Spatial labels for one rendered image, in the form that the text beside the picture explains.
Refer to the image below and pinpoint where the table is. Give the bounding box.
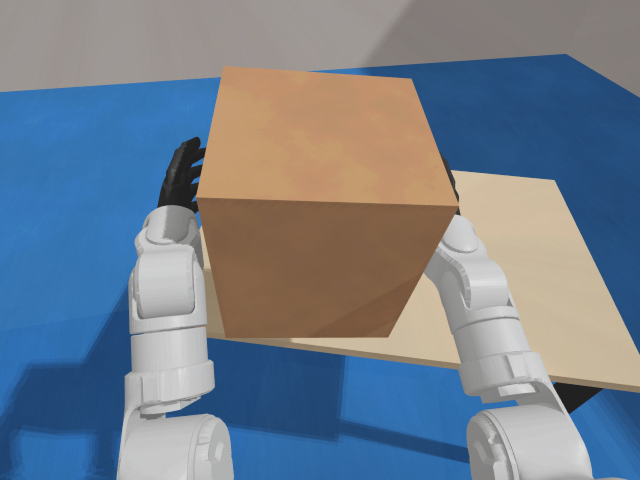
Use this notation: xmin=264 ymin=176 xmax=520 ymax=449
xmin=195 ymin=170 xmax=640 ymax=414

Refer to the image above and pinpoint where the robot left hand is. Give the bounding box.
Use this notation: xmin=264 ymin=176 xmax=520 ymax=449
xmin=157 ymin=137 xmax=206 ymax=214

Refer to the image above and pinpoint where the right robot forearm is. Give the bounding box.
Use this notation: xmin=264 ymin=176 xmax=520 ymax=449
xmin=424 ymin=215 xmax=592 ymax=474

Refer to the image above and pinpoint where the robot right hand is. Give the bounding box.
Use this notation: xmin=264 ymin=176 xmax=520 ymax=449
xmin=439 ymin=152 xmax=461 ymax=216

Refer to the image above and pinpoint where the left robot upper arm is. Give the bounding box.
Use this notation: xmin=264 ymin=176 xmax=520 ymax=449
xmin=118 ymin=414 xmax=234 ymax=480

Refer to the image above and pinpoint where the carton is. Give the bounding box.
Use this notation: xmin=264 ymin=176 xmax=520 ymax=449
xmin=196 ymin=66 xmax=459 ymax=338

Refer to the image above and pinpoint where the left robot forearm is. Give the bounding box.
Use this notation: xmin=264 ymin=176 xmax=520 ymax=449
xmin=117 ymin=205 xmax=215 ymax=480

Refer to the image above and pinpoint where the right robot upper arm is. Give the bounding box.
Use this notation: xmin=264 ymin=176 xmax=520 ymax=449
xmin=466 ymin=403 xmax=627 ymax=480

